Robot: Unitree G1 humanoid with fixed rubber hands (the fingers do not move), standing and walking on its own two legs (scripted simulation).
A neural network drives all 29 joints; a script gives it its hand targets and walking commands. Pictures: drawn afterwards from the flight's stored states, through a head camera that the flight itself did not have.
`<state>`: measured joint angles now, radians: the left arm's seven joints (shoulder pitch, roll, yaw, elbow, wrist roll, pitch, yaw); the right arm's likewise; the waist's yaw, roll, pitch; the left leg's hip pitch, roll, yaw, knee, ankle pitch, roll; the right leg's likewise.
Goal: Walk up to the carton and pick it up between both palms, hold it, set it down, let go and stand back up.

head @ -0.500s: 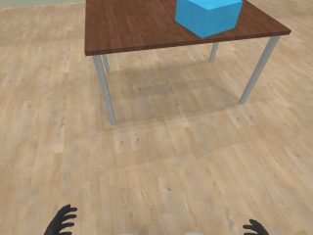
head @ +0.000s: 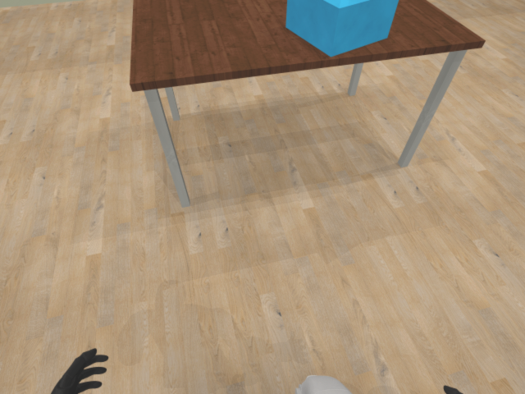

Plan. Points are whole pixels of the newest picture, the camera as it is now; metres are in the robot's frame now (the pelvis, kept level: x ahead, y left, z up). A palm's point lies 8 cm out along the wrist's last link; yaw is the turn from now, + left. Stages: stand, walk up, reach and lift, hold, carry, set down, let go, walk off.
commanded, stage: walk up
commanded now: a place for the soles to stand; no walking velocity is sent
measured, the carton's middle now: (339, 10) +1.31 -0.30 +0.01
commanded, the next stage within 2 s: none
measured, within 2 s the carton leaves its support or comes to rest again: neither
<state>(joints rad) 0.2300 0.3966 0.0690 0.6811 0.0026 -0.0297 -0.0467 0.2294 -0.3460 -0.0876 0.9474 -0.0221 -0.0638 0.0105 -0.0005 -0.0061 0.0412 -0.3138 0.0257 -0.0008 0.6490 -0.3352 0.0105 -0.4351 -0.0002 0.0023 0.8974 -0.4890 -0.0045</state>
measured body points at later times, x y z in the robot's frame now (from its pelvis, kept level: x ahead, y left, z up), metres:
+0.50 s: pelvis +0.10 -0.15 +0.00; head +0.12 -0.14 +0.44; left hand +0.26 +0.17 -0.09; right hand +0.11 -0.50 -0.10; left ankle +0.14 -0.01 -0.73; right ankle +0.10 -0.18 -0.69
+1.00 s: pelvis +0.25 -0.24 +0.00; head +0.29 -0.23 +0.44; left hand +0.29 +0.08 -0.11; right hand +0.36 -0.57 -0.09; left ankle +0.34 -0.14 -0.71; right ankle +0.14 -0.34 -0.72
